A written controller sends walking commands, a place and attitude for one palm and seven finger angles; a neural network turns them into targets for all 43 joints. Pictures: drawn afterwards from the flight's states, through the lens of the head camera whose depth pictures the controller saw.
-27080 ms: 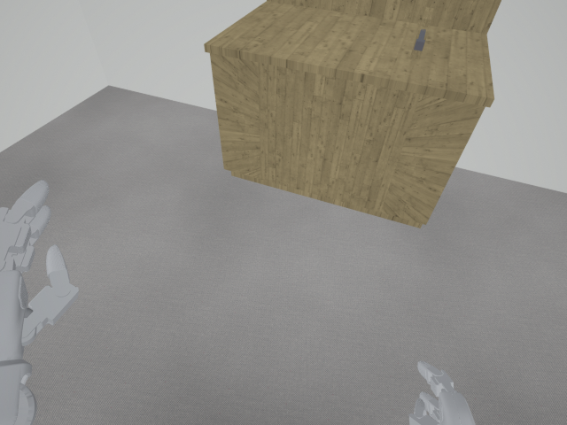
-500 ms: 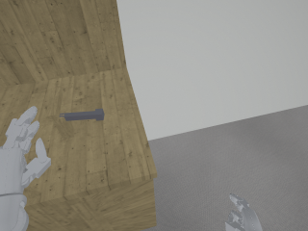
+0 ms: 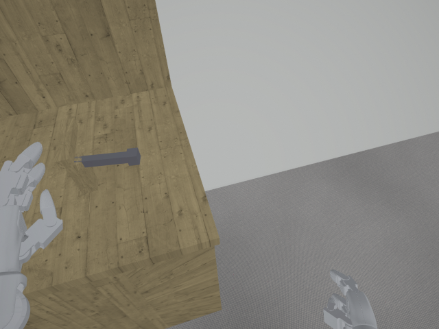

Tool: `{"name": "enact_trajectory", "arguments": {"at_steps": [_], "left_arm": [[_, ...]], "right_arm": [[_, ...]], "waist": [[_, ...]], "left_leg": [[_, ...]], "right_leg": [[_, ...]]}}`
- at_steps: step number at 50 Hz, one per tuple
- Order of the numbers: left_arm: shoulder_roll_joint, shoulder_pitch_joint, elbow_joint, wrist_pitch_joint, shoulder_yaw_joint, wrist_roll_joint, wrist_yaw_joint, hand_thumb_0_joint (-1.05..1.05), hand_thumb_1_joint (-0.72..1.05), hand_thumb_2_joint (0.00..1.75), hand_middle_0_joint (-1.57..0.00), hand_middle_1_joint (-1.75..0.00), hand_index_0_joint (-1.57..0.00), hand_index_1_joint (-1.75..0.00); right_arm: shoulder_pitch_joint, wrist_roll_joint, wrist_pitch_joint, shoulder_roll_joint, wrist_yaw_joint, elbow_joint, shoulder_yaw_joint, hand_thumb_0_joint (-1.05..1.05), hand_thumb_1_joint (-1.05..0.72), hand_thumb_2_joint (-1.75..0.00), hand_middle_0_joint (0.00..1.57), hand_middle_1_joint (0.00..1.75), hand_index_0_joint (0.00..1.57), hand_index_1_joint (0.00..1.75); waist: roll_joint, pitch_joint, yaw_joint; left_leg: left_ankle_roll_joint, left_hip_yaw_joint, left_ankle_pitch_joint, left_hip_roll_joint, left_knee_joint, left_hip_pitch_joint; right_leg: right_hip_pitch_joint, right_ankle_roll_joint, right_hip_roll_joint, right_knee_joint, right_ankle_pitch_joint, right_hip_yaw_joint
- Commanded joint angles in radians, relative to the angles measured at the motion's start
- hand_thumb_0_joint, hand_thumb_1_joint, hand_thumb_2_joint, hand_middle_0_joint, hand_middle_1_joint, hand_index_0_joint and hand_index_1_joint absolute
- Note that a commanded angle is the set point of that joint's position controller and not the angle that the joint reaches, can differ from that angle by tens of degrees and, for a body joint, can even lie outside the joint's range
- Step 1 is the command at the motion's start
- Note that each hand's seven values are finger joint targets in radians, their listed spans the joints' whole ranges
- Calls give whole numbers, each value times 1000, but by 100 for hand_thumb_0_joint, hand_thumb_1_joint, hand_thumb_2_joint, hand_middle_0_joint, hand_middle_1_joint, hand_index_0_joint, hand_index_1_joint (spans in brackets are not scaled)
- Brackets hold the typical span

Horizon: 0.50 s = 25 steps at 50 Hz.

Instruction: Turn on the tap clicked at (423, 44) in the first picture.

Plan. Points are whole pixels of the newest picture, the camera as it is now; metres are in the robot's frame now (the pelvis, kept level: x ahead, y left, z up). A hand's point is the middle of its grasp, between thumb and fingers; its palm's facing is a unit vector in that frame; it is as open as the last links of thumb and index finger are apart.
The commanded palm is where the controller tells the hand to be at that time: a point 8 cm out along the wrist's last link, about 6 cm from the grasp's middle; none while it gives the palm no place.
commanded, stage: step back with the hand held close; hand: left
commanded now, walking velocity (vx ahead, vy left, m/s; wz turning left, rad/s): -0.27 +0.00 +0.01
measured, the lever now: (133, 156) +0.45 +0.25 +0.05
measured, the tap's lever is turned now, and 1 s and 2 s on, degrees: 80 80 80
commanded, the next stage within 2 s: stop stepping back and stand still in 1.36 s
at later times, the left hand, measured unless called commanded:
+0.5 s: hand (4, 290) +0.13 +0.27 +0.15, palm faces +0.40 -0.81 -0.43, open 7.5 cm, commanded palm +0.08 +0.31 +0.18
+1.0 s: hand out of the picture +0.05 +0.28 +0.16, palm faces +0.45 -0.79 -0.41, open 7.5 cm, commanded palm +0.00 +0.30 +0.18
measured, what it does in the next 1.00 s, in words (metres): walks backwards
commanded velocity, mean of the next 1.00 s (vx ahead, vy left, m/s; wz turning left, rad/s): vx -0.32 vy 0.00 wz -0.01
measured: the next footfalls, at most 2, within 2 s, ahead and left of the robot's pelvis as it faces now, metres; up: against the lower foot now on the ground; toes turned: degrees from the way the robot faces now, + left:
right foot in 1.04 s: -0.29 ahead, -0.07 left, +0.00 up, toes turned +2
left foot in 1.18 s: -0.08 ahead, +0.12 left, +0.00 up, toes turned +0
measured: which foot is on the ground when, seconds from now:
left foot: down 0.00-1.00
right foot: down 0.00-0.82, up 0.84-1.00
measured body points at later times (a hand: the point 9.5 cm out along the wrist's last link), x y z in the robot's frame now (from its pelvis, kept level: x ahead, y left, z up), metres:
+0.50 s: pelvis -0.08 +0.02 -0.01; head -0.07 +0.02 +0.44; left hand +0.10 +0.31 +0.18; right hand +0.11 -0.21 -0.09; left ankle +0.01 +0.13 -0.74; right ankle -0.03 -0.11 -0.74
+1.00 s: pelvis -0.15 +0.02 -0.01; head -0.14 +0.02 +0.44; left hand +0.02 +0.32 +0.19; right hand +0.03 -0.19 -0.09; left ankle -0.04 +0.13 -0.74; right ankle -0.21 -0.10 -0.72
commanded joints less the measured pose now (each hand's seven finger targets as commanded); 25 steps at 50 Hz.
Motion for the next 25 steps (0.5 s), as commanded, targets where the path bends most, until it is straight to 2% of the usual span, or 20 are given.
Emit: {"name": "enact_trajectory", "arguments": {"at_steps": [1,5,6,7,10,11,12,15,16,17,19,20,21,22,24,25], "left_arm": [[171,13,-226,-42,99,-1,12,0,90,90,-20,-30,-20,-30],[201,26,-270,-43,129,-4,22,0,90,90,-20,-30,-20,-30],[230,15,-291,-44,151,-2,27,0,90,90,-20,-30,-20,-30],[209,29,-276,-44,139,-4,27,0,90,90,-20,-30,-20,-30],[203,30,-274,-50,133,-6,32,0,90,90,-20,-30,-20,-30],[220,33,-276,-52,148,-5,35,0,90,90,-20,-30,-20,-30],[189,32,-276,-54,121,-5,34,0,90,90,-20,-30,-20,-30],[188,31,-253,-61,120,-5,40,0,90,90,-20,-30,-20,-30],[204,11,-265,-65,129,-1,42,0,90,90,-20,-30,-20,-30],[182,3,-273,-73,110,2,44,0,90,90,-20,-30,-20,-30],[183,-9,-262,-82,111,9,49,0,90,90,-20,-30,-20,-30],[182,-20,-272,-87,111,15,51,0,90,90,-20,-30,-20,-30],[213,-26,-281,-92,140,21,55,0,90,90,-20,-30,-20,-30],[176,-32,-283,-95,117,27,53,0,90,90,-20,-30,-20,-30],[177,-32,-274,-101,131,38,52,0,90,90,-20,-30,-20,-30],[176,-28,-279,-104,133,40,50,0,90,90,-20,-30,-20,-30]], "right_arm": [[-100,4,-13,-107,-11,-189,-44,0,-90,-90,20,30,20,30],[-106,7,4,-105,-18,-211,-44,0,-90,-90,20,30,20,30],[-113,5,5,-109,-21,-212,-46,0,-90,-90,20,30,20,30],[-113,6,7,-101,-22,-213,-44,0,-90,-90,20,30,20,30],[-111,8,4,-106,-22,-217,-46,0,-90,-90,20,30,20,30],[-115,6,2,-111,-25,-216,-47,0,-90,-90,20,30,20,30],[-111,7,0,-104,-25,-216,-44,0,-90,-90,20,30,20,30],[-112,8,-12,-110,-25,-217,-43,0,-90,-90,20,30,20,30],[-114,6,-17,-118,-27,-212,-46,0,-90,-90,20,30,20,30],[-110,6,-23,-110,-28,-211,-42,0,-90,-90,20,30,20,30],[-108,6,-36,-117,-29,-209,-42,0,-90,-90,20,30,20,30],[-106,4,-43,-121,-29,-210,-43,0,-90,-90,20,30,20,30],[-113,-1,-50,-131,-34,-209,-44,0,-90,-90,20,30,20,30],[-109,0,-56,-125,-34,-211,-42,0,-90,-90,20,30,20,30],[-102,1,-67,-130,-31,-214,-46,0,-90,-90,20,30,20,30],[-98,3,-72,-123,-28,-213,-47,0,-90,-90,20,30,20,30]], "waist": [[-35,-210,-8],[-31,-218,-5],[-3,-220,-3],[3,-205,-5],[-9,-189,-11],[4,-185,-11],[-3,-180,-16],[-27,-135,-17],[-15,-124,-20],[-2,-121,-23],[-1,-100,-22],[29,-95,-22],[67,-93,-19],[93,-96,-20],[105,-103,-13],[92,-121,-11]], "left_leg": [[50,-23,470,61,15,137],[49,-38,463,74,0,99],[47,-44,449,75,-10,89],[48,-49,413,77,-17,70],[46,-59,247,76,-33,11],[46,-66,201,75,-44,1],[46,-72,146,76,-55,-18],[49,-81,-41,67,-70,-84],[48,-89,-97,67,-77,-93],[52,-100,-145,70,-91,-111],[58,-122,-231,79,-111,-146],[64,-138,-273,85,-131,-180],[74,-165,-327,102,-181,-228],[86,-184,-388,116,-218,-289],[102,-204,-432,130,-243,-372],[101,-194,-408,124,-226,-357]], "right_leg": [[-55,19,-115,-8,498,47],[-70,19,-102,12,435,42],[-72,17,-100,17,409,44],[-84,18,-96,18,374,44],[-97,12,-95,0,287,59],[-102,10,-97,-1,267,65],[-105,11,-92,-1,234,62],[-141,9,-95,-33,110,82],[-160,5,-94,-46,55,88],[-162,6,-89,-43,11,80],[-177,10,-74,-46,-87,75],[-161,13,-60,-29,-109,70],[-117,21,-38,6,-105,57],[-59,29,-17,55,-91,40],[30,34,7,119,-20,29],[36,32,6,123,17,30]]}}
